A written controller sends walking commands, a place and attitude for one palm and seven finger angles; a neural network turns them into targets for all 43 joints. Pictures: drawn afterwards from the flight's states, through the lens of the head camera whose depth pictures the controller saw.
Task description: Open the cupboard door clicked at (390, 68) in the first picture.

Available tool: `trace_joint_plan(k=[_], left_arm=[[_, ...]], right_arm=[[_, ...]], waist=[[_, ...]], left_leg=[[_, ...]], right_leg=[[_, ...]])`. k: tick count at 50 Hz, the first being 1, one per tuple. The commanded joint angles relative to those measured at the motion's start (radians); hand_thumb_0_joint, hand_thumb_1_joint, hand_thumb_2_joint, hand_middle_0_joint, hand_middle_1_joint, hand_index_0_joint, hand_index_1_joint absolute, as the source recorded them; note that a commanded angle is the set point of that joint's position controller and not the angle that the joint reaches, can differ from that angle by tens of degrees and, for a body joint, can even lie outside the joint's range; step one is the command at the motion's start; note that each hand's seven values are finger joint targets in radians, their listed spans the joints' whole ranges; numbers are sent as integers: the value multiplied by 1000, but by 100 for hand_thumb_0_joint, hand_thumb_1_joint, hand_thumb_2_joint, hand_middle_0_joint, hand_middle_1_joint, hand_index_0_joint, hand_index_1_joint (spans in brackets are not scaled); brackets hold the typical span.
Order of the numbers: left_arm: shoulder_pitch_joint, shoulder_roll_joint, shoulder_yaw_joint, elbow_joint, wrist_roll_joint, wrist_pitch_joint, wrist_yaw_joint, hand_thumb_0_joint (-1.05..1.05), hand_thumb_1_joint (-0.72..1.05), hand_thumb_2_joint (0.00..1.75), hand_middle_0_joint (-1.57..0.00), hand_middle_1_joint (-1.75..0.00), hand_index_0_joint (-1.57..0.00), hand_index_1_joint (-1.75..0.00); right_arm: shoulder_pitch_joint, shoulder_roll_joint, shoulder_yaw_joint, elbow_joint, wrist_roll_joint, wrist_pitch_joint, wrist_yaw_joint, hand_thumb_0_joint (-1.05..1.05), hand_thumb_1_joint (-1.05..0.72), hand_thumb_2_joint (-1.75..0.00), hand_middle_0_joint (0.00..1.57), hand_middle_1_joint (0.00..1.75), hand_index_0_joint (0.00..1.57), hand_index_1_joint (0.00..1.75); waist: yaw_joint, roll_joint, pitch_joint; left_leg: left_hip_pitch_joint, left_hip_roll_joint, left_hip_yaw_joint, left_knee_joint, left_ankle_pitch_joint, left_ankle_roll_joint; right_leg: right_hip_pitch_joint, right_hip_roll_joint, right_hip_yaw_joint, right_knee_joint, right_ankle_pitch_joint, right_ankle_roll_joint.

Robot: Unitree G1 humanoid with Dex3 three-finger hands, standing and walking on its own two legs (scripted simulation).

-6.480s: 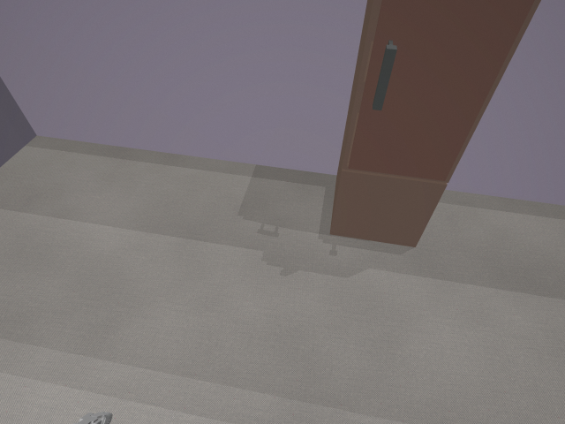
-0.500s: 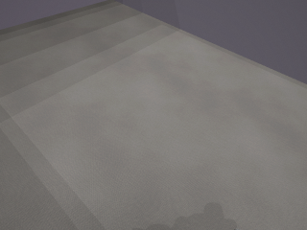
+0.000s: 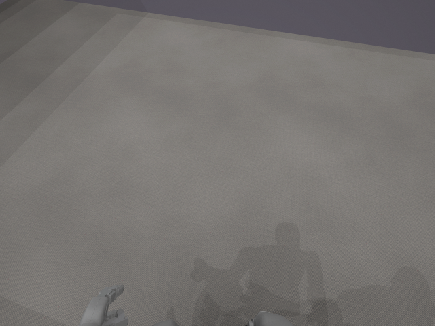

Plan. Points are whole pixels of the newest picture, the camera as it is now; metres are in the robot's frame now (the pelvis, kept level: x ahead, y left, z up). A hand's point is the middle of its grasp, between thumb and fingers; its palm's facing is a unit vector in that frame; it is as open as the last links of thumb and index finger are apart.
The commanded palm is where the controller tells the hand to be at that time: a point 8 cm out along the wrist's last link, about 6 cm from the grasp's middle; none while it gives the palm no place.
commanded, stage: turn to face it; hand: left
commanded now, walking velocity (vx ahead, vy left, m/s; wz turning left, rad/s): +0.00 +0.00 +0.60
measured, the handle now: out of the picture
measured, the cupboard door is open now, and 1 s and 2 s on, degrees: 0 0 0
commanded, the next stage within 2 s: none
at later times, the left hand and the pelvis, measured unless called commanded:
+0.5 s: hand out of the picture +0.07 +0.23 -0.16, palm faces +0.22 -0.95 -0.20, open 7.3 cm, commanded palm none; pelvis +0.04 +0.02 +0.01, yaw +11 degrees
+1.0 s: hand out of the picture +0.01 +0.15 -0.12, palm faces +0.48 -0.83 -0.29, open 7.4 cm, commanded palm none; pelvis +0.03 -0.07 +0.02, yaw +30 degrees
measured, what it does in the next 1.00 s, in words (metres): steps on the spot, turning left: left foot, then right foot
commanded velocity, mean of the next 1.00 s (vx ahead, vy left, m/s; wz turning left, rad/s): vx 0.00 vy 0.00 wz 0.60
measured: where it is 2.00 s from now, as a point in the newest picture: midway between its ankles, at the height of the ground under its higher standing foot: outside the picture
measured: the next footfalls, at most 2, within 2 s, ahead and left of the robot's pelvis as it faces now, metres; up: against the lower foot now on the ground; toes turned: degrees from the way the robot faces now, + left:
left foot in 0.34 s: +0.09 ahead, +0.12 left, +0.00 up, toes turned +16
right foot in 0.84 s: +0.10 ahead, -0.14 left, +0.00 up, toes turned +22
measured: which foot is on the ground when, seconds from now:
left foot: up 0.00-0.32, down 0.34-0.84, up 0.86-1.00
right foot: down 0.00-0.36, up 0.38-0.82, down 0.84-1.00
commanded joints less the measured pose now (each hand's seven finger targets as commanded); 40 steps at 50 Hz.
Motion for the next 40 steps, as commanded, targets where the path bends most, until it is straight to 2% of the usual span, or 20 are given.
trace_joint_plan(k=[1, 2, 4, 6, 7, 10, 12, 14, 15, 16, 17, 18, 19, 20, 22, 24, 28, 35, 38, 40], left_arm=[[119, 155, 33, -19, -8, 4, 52, 0, 90, 90, -20, -30, -20, -30], [81, 135, 16, -23, -3, -2, 52, 0, 90, 90, -20, -30, -20, -30], [45, 117, -4, -13, 1, -16, 50, 0, 90, 90, -20, -30, -20, -30], [38, 106, -15, 5, 3, -22, 46, 0, 90, 90, -20, -30, -20, -30], [48, 108, -14, 10, 1, -19, 45, 0, 90, 90, -20, -30, -20, -30], [91, 126, -1, 25, 1, -11, 46, 0, 90, 90, -20, -30, -20, -30], [96, 142, 9, 29, 2, -8, 51, 0, 90, 90, -20, -30, -20, -30], [90, 144, 16, 24, 1, -3, 53, 0, 90, 90, -20, -30, -20, -30], [91, 138, 20, 20, -2, -1, 53, 0, 90, 90, -20, -30, -20, -30], [95, 127, 20, 19, -5, 5, 51, 0, 90, 90, -20, -30, -20, -30], [129, 87, 22, 3, -11, 12, 47, 0, 90, 90, -20, -30, -20, -30], [114, 41, 11, -35, -16, 15, 47, 0, 90, 90, -20, -30, -20, -30], [61, 57, 9, -43, -3, 23, 53, 0, 90, 90, -20, -30, -20, -30], [31, 54, 16, -47, -2, 21, 48, 0, 90, 90, -20, -30, -20, -30], [45, 59, 24, -28, -1, 14, 34, 0, 90, 90, -20, -30, -20, -30], [78, 62, 25, -12, -4, 18, 30, 0, 90, 90, -20, -30, -20, -30], [77, 67, 28, -15, -6, 26, 32, 0, 90, 90, -20, -30, -20, -30], [46, 76, 21, -52, -12, 29, 35, 0, 90, 90, -20, -30, -20, -30], [100, 84, 19, -53, -18, 26, 38, 0, 90, 90, -20, -30, -20, -30], [211, 106, 28, -28, -18, 22, 41, 0, 90, 90, -20, -30, -20, -30]], right_arm=[[-58, -74, 1, -96, -10, -21, -16, 0, -90, -90, 20, 30, 20, 30], [-23, -60, 8, -67, -15, -12, -14, 0, -90, -90, 20, 30, 20, 30], [46, -38, 19, -29, -13, -1, -12, 0, -90, -90, 20, 30, 20, 30], [62, -20, 26, -9, -9, -4, -6, 0, -90, -90, 20, 30, 20, 30], [45, -20, 28, -11, -8, -5, -3, 0, -90, -90, 20, 30, 20, 30], [-43, -36, 20, -40, -7, -9, 5, 0, -90, -90, 20, 30, 20, 30], [-61, -35, 15, -53, -8, -10, 9, 0, -90, -90, 20, 30, 20, 30], [-47, -35, 11, -58, -10, -11, 13, 0, -90, -90, 20, 30, 20, 30], [-30, -39, 7, -58, -12, -13, 15, 0, -90, -90, 20, 30, 20, 30], [-2, -57, 0, -56, -12, -16, 18, 0, -90, -90, 20, 30, 20, 30], [41, -122, -15, -64, -19, -25, 18, 0, -90, -90, 20, 30, 20, 30], [79, -195, -31, -72, -25, -27, 15, 0, -90, -90, 20, 30, 20, 30], [106, -203, -35, -53, -27, -29, -3, 0, -90, -90, 20, 30, 20, 30], [81, -194, -36, -62, -25, -31, -9, 0, -90, -90, 20, 30, 20, 30], [-13, -152, -25, -95, -23, -42, -10, 0, -90, -90, 20, 30, 20, 30], [-41, -154, -23, -107, -19, -47, -10, 0, -90, -90, 20, 30, 20, 30], [-28, -173, -33, -105, -17, -43, -6, 0, -90, -90, 20, 30, 20, 30], [-50, -219, -56, -121, -23, -20, 8, 0, -90, -90, 20, 30, 20, 30], [-91, -230, -65, -145, -25, -9, 14, 0, -90, -90, 20, 30, 20, 30], [-149, -219, -69, -168, -21, 1, 18, 0, -90, -90, 20, 30, 20, 30]], waist=[[69, -137, -236], [35, -113, -206], [-6, -132, -184], [-8, -156, -170], [8, -181, -157], [50, -192, -113], [50, -167, -105], [40, -172, -108], [32, -144, -117], [17, -72, -130], [4, 138, -161], [-9, 315, -160], [-39, 265, -193], [-26, 193, -187], [10, 70, -191], [21, 61, -210], [10, 66, -217], [-7, 121, -197], [16, 141, -202], [69, 126, -202]], left_leg=[[-265, -12, -187, 236, 89, 4], [-217, -26, -173, 193, 120, 2], [-144, -44, -171, 77, 161, 3], [-81, -62, -154, -68, 186, 7], [-83, -73, -136, -111, 188, 6], [-117, -86, -111, -183, 160, 8], [-111, -80, -102, -232, 170, 9], [-65, -82, -84, -317, 221, 14], [-25, -83, -81, -393, 273, 21], [55, -70, -105, -493, 383, 35], [137, 71, -332, -593, 649, 113], [164, 266, -568, -695, 925, 245], [152, 265, -632, -731, 821, 280], [152, 230, -605, -720, 737, 276], [145, 149, -478, -708, 698, 236], [149, 95, -405, -708, 712, 215], [175, 79, -427, -719, 673, 226], [106, 52, -543, -721, 511, 235], [26, 22, -581, -715, 460, 218], [-114, -34, -556, -683, 332, 167]], right_leg=[[308, -308, 299, -286, 609, -144], [217, -284, 240, -305, 601, -120], [138, -251, 139, -321, 569, -97], [113, -231, 92, -342, 485, -85], [126, -236, 89, -348, 465, -88], [172, -285, 107, -337, 478, -106], [184, -319, 100, -309, 488, -105], [172, -323, 69, -268, 448, -77], [168, -315, 48, -223, 422, -53], [119, -296, 12, -139, 348, -11], [-9, -199, -46, 33, 128, 61], [-137, -86, -65, 252, -323, 122], [-161, -66, 54, 428, -354, 114], [-223, -79, 102, 501, -285, 112], [-226, -96, 118, 519, -142, 123], [-191, -93, 113, 477, -92, 133], [-172, -84, 109, 384, -92, 150], [-81, -42, 105, 184, -148, 143], [49, -9, 92, 31, -130, 125], [245, -4, 69, -184, -7, 110]])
